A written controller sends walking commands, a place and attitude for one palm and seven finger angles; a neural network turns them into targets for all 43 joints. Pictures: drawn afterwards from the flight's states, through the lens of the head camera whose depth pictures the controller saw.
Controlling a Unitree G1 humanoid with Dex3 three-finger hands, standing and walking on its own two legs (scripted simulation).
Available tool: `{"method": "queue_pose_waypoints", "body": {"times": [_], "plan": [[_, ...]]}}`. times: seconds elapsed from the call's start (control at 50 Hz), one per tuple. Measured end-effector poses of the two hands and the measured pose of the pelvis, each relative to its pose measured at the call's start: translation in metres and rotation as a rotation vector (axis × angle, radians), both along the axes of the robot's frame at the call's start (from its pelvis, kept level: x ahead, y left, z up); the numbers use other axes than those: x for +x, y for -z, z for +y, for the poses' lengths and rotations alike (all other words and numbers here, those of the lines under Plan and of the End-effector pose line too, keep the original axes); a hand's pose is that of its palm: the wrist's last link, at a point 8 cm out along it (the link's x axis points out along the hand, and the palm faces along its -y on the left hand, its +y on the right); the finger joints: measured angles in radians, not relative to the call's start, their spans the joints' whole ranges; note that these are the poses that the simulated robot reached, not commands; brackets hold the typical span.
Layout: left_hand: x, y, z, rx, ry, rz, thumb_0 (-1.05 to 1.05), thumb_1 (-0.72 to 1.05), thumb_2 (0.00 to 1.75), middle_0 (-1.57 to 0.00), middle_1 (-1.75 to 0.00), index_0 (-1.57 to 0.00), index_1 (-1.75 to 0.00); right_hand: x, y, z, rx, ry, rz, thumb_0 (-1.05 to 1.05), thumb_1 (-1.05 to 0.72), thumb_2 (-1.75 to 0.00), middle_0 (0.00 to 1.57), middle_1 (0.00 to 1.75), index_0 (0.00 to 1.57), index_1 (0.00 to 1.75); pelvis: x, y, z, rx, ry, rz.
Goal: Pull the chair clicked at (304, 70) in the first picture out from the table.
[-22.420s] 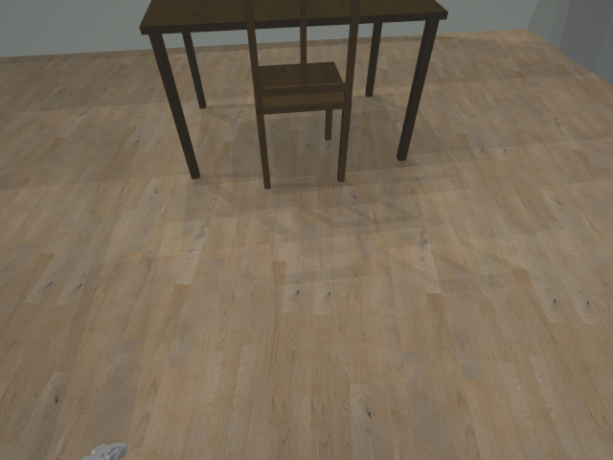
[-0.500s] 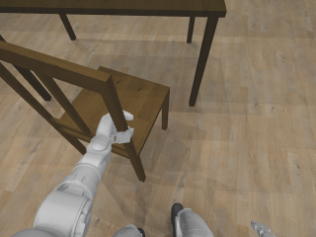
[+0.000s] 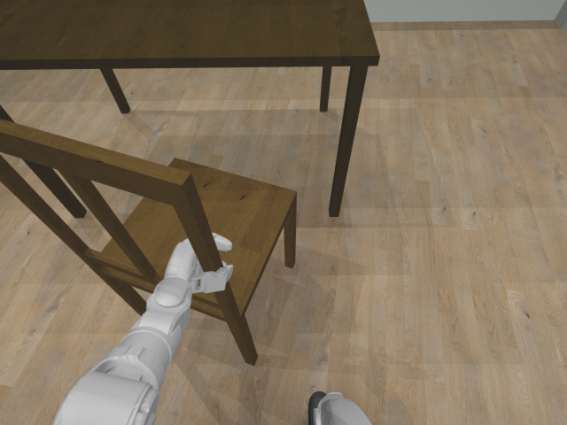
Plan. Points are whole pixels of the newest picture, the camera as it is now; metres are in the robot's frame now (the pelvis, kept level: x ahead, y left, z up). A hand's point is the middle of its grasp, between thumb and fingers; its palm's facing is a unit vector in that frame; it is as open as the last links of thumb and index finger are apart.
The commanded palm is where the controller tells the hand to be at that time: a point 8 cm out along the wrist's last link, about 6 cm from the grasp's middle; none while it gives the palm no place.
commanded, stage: step backward, pulling the chair out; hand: left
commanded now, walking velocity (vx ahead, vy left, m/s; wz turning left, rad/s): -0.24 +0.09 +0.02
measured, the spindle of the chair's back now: (118, 232) +0.43 +0.31 -0.05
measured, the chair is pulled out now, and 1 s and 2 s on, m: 0.42 0.41 0.41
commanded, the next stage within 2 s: stop walking, hand still on the chair in 1.74 s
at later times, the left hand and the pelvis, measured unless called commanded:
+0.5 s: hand (219, 272) +0.35 +0.11 -0.05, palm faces -0.05 -0.98 -0.19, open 6.3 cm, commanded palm +0.37 +0.17 -0.04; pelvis +0.02 -0.01 +0.00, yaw +2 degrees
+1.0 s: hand (219, 270) +0.36 +0.11 -0.05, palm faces -0.10 -0.98 -0.20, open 6.4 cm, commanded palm +0.37 +0.17 -0.04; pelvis +0.03 +0.00 +0.01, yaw +1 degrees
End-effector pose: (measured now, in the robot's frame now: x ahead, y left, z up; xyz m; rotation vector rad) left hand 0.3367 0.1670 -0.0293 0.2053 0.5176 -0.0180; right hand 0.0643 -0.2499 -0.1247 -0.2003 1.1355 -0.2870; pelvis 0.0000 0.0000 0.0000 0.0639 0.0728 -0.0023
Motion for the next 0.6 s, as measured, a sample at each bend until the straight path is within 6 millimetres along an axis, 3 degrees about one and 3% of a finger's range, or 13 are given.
{"method": "queue_pose_waypoints", "body": {"times": [0.12, 0.3, 0.6], "plan": [[-0.001, 0.0, -0.001, 0.003, -0.035, -0.001, 0.15, 0.53, 0.74, -0.33, -1.24, -0.49, -1.44, 0.017, 0.01, -0.005, 0.028, -0.011, -0.016, 0.01, -0.91, -0.9, 0.2, 0.3, 0.2, 0.3, 0.007, 0.005, -0.007, -0.011, -0.021, 0.0], [0.0, 0.0, 0.0, -0.004, -0.014, 0.002, 0.15, 0.55, 0.73, -0.31, -1.26, -0.49, -1.44, 0.032, -0.011, -0.011, -0.022, -0.055, -0.034, 0.01, -0.91, -0.9, 0.2, 0.3, 0.2, 0.3, 0.008, -0.005, -0.003, -0.022, -0.032, 0.024], [0.002, 0.0, -0.001, -0.001, -0.003, -0.001, 0.14, 0.54, 0.73, -0.31, -1.28, -0.49, -1.44, 0.055, -0.012, -0.003, 0.001, -0.065, -0.031, 0.01, -0.91, -0.9, 0.2, 0.3, 0.2, 0.3, 0.021, -0.008, -0.003, -0.036, -0.047, 0.035]]}}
